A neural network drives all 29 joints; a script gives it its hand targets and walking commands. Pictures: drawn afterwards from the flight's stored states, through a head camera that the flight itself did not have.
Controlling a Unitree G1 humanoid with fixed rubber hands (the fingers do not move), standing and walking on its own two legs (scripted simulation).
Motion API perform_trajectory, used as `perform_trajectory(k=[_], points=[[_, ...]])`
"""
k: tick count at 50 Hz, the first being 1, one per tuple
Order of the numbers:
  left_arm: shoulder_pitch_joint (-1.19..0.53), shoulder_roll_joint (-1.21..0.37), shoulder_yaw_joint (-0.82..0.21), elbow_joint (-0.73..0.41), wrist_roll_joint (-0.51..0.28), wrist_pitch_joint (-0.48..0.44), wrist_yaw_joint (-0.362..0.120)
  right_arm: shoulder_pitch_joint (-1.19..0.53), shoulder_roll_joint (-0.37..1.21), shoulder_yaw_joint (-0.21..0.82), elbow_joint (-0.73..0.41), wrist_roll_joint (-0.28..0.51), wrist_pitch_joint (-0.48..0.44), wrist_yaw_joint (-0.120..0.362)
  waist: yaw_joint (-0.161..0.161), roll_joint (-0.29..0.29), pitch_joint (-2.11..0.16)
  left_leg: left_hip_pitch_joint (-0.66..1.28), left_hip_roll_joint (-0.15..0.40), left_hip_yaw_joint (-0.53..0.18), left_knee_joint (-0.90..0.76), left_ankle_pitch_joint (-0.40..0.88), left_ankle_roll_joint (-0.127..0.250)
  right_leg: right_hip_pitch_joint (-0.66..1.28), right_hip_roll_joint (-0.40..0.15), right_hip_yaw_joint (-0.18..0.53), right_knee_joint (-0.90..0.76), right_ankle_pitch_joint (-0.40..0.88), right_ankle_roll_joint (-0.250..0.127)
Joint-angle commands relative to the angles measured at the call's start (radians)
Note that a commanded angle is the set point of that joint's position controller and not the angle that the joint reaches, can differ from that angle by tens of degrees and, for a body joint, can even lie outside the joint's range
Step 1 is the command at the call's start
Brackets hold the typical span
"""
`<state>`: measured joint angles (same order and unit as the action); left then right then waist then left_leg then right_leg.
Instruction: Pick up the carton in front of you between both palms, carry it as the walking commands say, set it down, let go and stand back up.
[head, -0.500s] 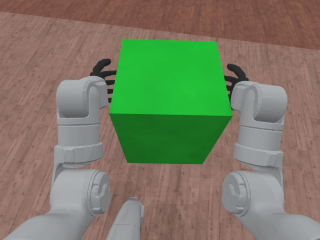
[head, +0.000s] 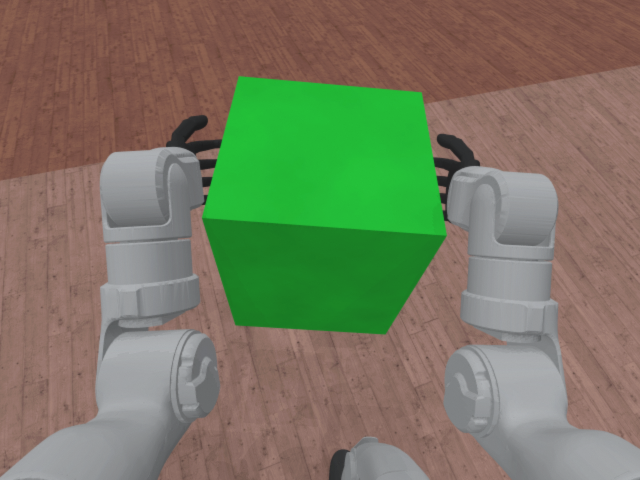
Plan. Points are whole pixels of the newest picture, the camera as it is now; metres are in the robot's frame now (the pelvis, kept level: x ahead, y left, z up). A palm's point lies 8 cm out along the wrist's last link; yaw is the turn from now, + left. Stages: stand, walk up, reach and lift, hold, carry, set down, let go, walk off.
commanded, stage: carry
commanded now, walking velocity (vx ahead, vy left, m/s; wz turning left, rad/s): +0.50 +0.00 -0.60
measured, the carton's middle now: (320, 219) +0.40 -0.01 +0.11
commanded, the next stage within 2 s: none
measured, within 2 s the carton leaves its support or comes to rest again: neither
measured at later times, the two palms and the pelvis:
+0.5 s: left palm (186, 31) +0.70 +0.18 +0.20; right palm (375, 33) +0.72 -0.12 +0.20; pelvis +0.34 +0.02 +0.03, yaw +5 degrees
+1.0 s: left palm out of the picture +0.96 +0.24 +0.25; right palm out of the picture +1.04 -0.05 +0.25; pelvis +0.64 +0.01 +0.08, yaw +12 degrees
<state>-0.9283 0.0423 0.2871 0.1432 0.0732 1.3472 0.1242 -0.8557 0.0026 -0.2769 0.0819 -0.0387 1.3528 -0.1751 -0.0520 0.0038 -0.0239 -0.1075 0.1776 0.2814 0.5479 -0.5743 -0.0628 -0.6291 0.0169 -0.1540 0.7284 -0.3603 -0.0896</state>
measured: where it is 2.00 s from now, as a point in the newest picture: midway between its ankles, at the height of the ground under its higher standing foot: (258, 180)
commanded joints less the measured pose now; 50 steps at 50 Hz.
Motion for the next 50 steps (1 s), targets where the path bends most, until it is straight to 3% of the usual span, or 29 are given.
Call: perform_trajectory(k=[1, 2, 3, 4, 5, 6, 8, 11, 14, 17, 19, 21, 22, 23, 24, 25, 26, 27, 28, 30, 32, 36, 42, 44, 45, 46, 47, 49, 50], points=[[-0.594, -1.057, -0.535, 0.069, -0.387, -0.006, -0.189, -0.827, 1.005, 0.581, -0.055, 0.451, -0.018, 0.278, 0.145, 0.147, -0.577, -0.066, 0.079, -0.001, 0.454, 1.004, 0.034, 0.695, 0.117, -0.075, -0.173, 0.083, -0.069], [-0.609, -1.077, -0.541, 0.076, -0.399, -0.011, -0.197, -0.835, 1.023, 0.57, -0.04, 0.438, -0.016, 0.282, 0.137, -0.069, -0.6, -0.402, -0.015, -0.061, 0.659, 0.246, -0.007, 0.916, -0.139, 0.403, -0.26, -0.107, -0.147], [-0.624, -1.069, -0.543, 0.073, -0.4, -0.021, -0.204, -0.837, 1.016, 0.557, -0.037, 0.426, -0.011, 0.285, 0.155, -0.246, -0.643, -0.659, -0.169, -0.189, 0.903, -0.042, -0.042, 1.056, -0.334, 0.89, -0.356, 0.185, -0.298], [-0.671, -1.097, -0.554, 0.029, -0.421, -0.02, -0.21, -0.883, 1.026, 0.551, -0.02, 0.408, -0.011, 0.281, 0.16, -0.123, -0.582, -0.749, -0.131, -0.281, 0.997, 0.015, 0.01, 1.057, -0.323, 0.763, -0.317, 0.46, -0.297], [-0.709, -1.12, -0.579, -0.029, -0.454, -0.028, -0.214, -0.867, 1.035, 0.549, -0.011, 0.404, -0.013, 0.278, 0.161, -0.053, -0.54, -0.778, -0.115, -0.29, 1.029, 0.044, 0.042, 0.969, -0.32, 0.643, -0.243, 0.622, -0.276], [-0.754, -1.143, -0.598, -0.085, -0.483, -0.033, -0.216, -0.859, 1.049, 0.55, -0.015, 0.4, -0.016, 0.274, 0.141, 0.016, -0.533, -0.773, -0.096, -0.297, 0.966, 0.068, 0.068, 0.922, -0.301, 0.547, -0.222, 0.591, -0.21], [-0.824, -1.173, -0.619, -0.182, -0.522, -0.041, -0.216, -0.836, 1.06, 0.554, -0.045, 0.403, -0.022, 0.259, 0.114, -0.039, -0.536, -0.725, -0.091, -0.302, 0.864, 0.113, 0.105, 0.84, -0.283, 0.463, -0.258, 0.391, -0.138], [-0.831, -1.165, -0.623, -0.247, -0.53, -0.038, -0.213, -0.827, 1.048, 0.567, -0.104, 0.4, -0.028, 0.234, 0.104, -0.085, -0.518, -0.789, -0.096, -0.277, 0.827, 0.138, 0.11, 0.824, -0.294, 0.406, -0.307, 0.273, -0.141], [-0.785, -1.116, -0.621, -0.255, -0.512, -0.027, -0.21, -0.819, 1.016, 0.585, -0.14, 0.388, -0.022, 0.218, 0.115, -0.079, -0.472, -0.894, -0.079, -0.245, 0.755, 0.177, 0.106, 0.859, -0.298, 0.327, -0.352, 0.312, -0.143], [-0.708, -1.073, -0.616, -0.185, -0.486, -0.013, -0.216, -0.779, 0.996, 0.599, -0.089, 0.379, -0.01, 0.219, 0.11, -0.091, -0.414, -0.819, -0.095, -0.193, 0.521, 0.292, 0.114, 0.824, -0.247, 0.176, -0.368, 0.492, -0.093], [-0.667, -1.053, -0.601, -0.12, -0.463, -0.007, -0.224, -0.753, 0.998, 0.6, -0.031, 0.378, -0.006, 0.227, 0.112, -0.112, -0.381, -0.678, -0.146, -0.108, 0.324, 0.362, 0.134, 0.782, -0.213, 0.07, -0.374, 0.668, -0.056], [-0.64, -1.047, -0.579, -0.056, -0.443, -0.007, -0.233, -0.722, 1.01, 0.59, 0.031, 0.382, -0.009, 0.238, 0.058, -0.162, -0.402, -0.426, -0.267, 0.015, 0.21, 0.368, 0.16, 0.745, -0.205, -0.034, -0.246, 1.145, -0.008], [-0.626, -1.048, -0.565, -0.03, -0.434, -0.012, -0.237, -0.725, 1.023, 0.583, 0.051, 0.387, -0.013, 0.245, 0.006, -0.204, -0.451, -0.283, -0.321, 0.036, 0.169, 0.352, 0.178, 0.735, -0.224, -0.061, -0.105, 1.326, 0.019], [-0.621, -1.048, -0.563, -0.037, -0.42, -0.018, -0.238, -0.724, 1.042, 0.583, 0.06, 0.397, -0.019, 0.253, -0.06, -0.187, -0.534, -0.059, -0.337, 0.021, 0.018, 0.427, 0.199, 0.682, -0.214, -0.095, 0.12, 1.288, 0.056], [-0.667, -1.046, -0.557, -0.042, -0.403, -0.027, -0.24, -0.774, 1.072, 0.597, 0.041, 0.421, -0.031, 0.261, -0.092, -0.109, -0.581, 0.213, -0.249, -0.161, 0.023, 0.431, 0.224, 0.444, -0.173, -0.027, 0.344, 0.856, 0.083], [-0.662, -1.08, -0.541, -0.035, -0.406, -0.023, -0.242, -0.8, 1.058, 0.592, 0.034, 0.426, -0.05, 0.263, -0.056, 0.277, -0.69, 0.475, 0.073, -0.856, -0.064, 0.56, 0.472, 0.046, 0.052, 0.026, 0.738, -0.017, 0.145], [-0.68, -1.054, -0.549, -0.051, -0.39, -0.028, -0.234, -0.798, 1.1, 0.618, 0.02, 0.465, -0.051, 0.268, -0.071, 0.165, -0.727, 0.534, 0.094, -0.985, -0.104, 0.662, 0.531, -0.075, 0.06, 0.215, 0.909, -0.113, 0.122], [-0.705, -1.058, -0.537, -0.073, -0.388, -0.031, -0.228, -0.865, 1.121, 0.631, -0.048, 0.492, -0.06, 0.273, -0.072, 0.081, -0.675, 0.484, 0.084, -0.891, -0.061, 0.707, 0.5, -0.148, 0.014, 0.259, 0.927, -0.107, 0.095], [-0.72, -1.057, -0.537, -0.102, -0.386, -0.032, -0.22, -0.916, 1.146, 0.645, -0.106, 0.518, -0.064, 0.274, -0.055, -0.003, -0.614, 0.39, 0.066, -0.801, -0.051, 0.705, 0.437, -0.165, -0.017, 0.236, 0.866, -0.118, 0.078], [-0.713, -1.04, -0.524, -0.133, -0.376, -0.028, -0.2, -0.987, 1.165, 0.664, -0.194, 0.557, -0.063, 0.267, -0.028, -0.036, -0.584, 0.257, 0.035, -0.695, -0.075, 0.541, 0.379, -0.149, -0.054, 0.238, 0.732, -0.087, 0.063], [-0.697, -1.024, -0.529, -0.168, -0.373, -0.023, -0.185, -0.988, 1.15, 0.662, -0.237, 0.561, -0.056, 0.258, -0.016, 0.005, -0.595, 0.21, 0.031, -0.657, -0.101, 0.436, 0.372, -0.129, -0.056, 0.207, 0.642, -0.11, 0.07], [-0.652, -0.996, -0.558, -0.172, -0.357, -0.004, -0.172, -0.891, 1.086, 0.635, -0.201, 0.51, -0.027, 0.249, -0.02, 0.071, -0.56, 0.153, 0.025, -0.557, -0.116, 0.464, 0.373, -0.147, -0.082, 0.16, 0.372, -0.078, 0.091], [-0.641, -1.054, -0.593, -0.032, -0.39, 0.001, -0.208, -0.754, 1.045, 0.586, -0.002, 0.417, -0.017, 0.272, -0.013, 0.155, -0.47, 0.097, -0.029, -0.393, -0.071, 0.649, 0.28, 0.065, 0.01, 0.008, -0.056, 0.058, 0.079], [-0.65, -1.087, -0.584, 0.015, -0.409, -0.008, -0.217, -0.744, 1.046, 0.571, 0.036, 0.408, -0.022, 0.273, 0.051, 0.11, -0.528, -0.053, -0.063, -0.293, 0.124, 0.772, 0.212, 0.446, 0.045, -0.021, -0.197, 0.134, 0.037], [-0.611, -1.092, -0.567, 0.053, -0.412, -0.015, -0.221, -0.755, 1.04, 0.559, 0.049, 0.404, -0.023, 0.275, 0.114, 0.012, -0.616, -0.231, -0.09, -0.249, 0.315, 0.63, 0.158, 0.721, -0.097, 0.19, -0.207, 0.017, -0.021], [-0.614, -1.061, -0.545, 0.069, -0.399, -0.031, -0.22, -0.775, 1.062, 0.553, 0.07, 0.407, -0.022, 0.28, 0.136, -0.296, -0.64, -0.529, -0.226, -0.208, 0.57, 0.342, 0.099, 0.89, -0.326, 0.699, -0.308, 0.0, -0.166], [-0.622, -1.073, -0.543, 0.054, -0.407, -0.036, -0.22, -0.801, 1.068, 0.549, 0.069, 0.401, -0.027, 0.281, 0.143, -0.307, -0.569, -0.722, -0.264, -0.267, 0.713, 0.023, 0.11, 0.94, -0.365, 0.852, -0.354, 0.139, -0.223], [-0.71, -1.129, -0.583, -0.041, -0.468, -0.043, -0.226, -0.79, 1.069, 0.532, 0.069, 0.395, -0.039, 0.274, 0.144, -0.06, -0.523, -0.78, -0.19, -0.307, 0.856, 0.057, 0.118, 0.866, -0.344, 0.679, -0.271, 0.324, -0.207], [-0.767, -1.153, -0.605, -0.098, -0.5, -0.049, -0.227, -0.784, 1.073, 0.525, 0.058, 0.389, -0.042, 0.266, 0.134, -0.029, -0.505, -0.781, -0.162, -0.314, 0.816, 0.087, 0.121, 0.817, -0.321, 0.605, -0.275, 0.315, -0.171]])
